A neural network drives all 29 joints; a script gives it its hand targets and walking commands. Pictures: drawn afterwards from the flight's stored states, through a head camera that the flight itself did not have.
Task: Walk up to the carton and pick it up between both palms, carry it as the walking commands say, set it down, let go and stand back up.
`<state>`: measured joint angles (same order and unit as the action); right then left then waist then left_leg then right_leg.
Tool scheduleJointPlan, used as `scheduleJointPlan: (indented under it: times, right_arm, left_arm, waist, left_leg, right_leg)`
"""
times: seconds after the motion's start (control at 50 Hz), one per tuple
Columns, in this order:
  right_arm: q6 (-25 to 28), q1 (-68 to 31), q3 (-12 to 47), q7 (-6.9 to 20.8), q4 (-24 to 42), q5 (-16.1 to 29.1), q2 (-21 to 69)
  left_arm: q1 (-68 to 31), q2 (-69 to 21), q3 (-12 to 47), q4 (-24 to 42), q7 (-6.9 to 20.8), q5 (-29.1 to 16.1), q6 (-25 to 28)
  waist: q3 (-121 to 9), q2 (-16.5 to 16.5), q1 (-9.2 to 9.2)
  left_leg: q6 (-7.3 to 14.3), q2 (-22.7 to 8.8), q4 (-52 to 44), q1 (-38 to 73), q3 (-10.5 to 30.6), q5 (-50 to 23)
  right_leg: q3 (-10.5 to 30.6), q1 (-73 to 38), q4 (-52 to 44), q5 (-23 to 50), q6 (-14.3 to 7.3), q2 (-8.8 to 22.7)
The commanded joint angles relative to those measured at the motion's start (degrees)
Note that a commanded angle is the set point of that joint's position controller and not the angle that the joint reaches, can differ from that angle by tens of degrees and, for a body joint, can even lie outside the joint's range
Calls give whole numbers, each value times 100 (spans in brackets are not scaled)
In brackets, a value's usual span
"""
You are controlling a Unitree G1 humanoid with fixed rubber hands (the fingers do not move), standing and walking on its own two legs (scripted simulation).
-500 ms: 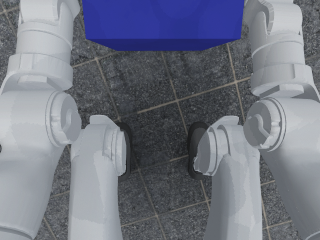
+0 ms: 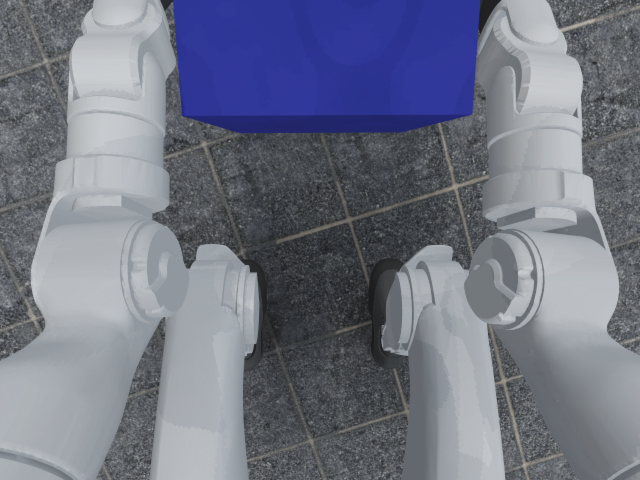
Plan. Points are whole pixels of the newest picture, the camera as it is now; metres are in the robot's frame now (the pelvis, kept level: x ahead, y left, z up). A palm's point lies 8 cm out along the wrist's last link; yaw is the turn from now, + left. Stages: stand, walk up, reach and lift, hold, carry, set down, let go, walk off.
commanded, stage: reach and lift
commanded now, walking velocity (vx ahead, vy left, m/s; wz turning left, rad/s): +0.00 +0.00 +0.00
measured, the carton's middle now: out of the picture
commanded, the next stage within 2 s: none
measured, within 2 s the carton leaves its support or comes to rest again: neither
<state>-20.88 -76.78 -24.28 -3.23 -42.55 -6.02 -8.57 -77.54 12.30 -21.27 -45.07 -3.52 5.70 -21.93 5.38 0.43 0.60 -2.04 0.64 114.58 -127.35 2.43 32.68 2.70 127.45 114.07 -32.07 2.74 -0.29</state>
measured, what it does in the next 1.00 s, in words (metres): rises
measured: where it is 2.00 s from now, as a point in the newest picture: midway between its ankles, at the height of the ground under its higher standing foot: (317, 332)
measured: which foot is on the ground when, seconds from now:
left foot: down 0.00-1.00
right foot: down 0.00-1.00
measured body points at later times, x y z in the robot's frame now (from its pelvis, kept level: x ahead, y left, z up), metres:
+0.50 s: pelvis -0.01 +0.00 +0.05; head +0.31 +0.00 +0.36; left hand +0.54 +0.17 -0.05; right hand +0.54 -0.16 -0.05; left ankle +0.10 +0.13 -0.39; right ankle +0.10 -0.14 -0.39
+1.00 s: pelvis +0.00 +0.00 +0.10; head +0.28 +0.00 +0.45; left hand +0.52 +0.16 +0.02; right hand +0.51 -0.17 +0.03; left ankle +0.10 +0.13 -0.39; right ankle +0.10 -0.14 -0.39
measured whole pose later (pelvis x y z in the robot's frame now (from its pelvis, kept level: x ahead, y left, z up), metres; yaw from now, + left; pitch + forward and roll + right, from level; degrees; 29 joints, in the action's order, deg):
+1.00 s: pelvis +0.00 +0.00 +0.10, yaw +1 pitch +45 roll +0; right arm -25.0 -61.8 -28.9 0.5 -35.1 -13.2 -1.3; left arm -63.4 4.0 -26.8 -38.5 -0.2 13.6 -25.7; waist -7.8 -0.4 1.1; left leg -2.0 0.9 93.6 -111.8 2.5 27.1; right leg 2.7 111.8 93.4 -27.0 2.4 -0.1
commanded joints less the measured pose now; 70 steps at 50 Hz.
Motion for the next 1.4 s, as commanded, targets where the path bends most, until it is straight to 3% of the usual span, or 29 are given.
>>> scheduleJointPlan:
  times: [0.0,0.36,1.38]
  right_arm:
    - [53,-3429,2475,1573,323,767,5400]
    - [-237,-3311,2496,1697,477,610,5791]
    - [-367,-1416,2687,2032,668,195,6652]
  left_arm:
    - [-3531,-5767,2426,598,1749,-872,182]
    - [-3400,-5979,2250,615,1855,-635,-65]
    - [-1561,-6970,2428,841,2108,-199,-173]
  waist:
    - [-7351,-242,90]
    - [-7760,-140,17]
    - [-7165,-170,99]
  left_leg:
    - [40,718,-1019,3863,-785,-2412]
    - [97,810,-1789,4055,-817,-1887]
    - [100,935,-3880,5893,-648,-2062]
  right_leg:
    - [-862,-3716,-930,2427,-176,-730]
    - [-838,-4165,-1736,1966,-136,-792]
    - [-715,-5844,-3804,2042,-115,-883]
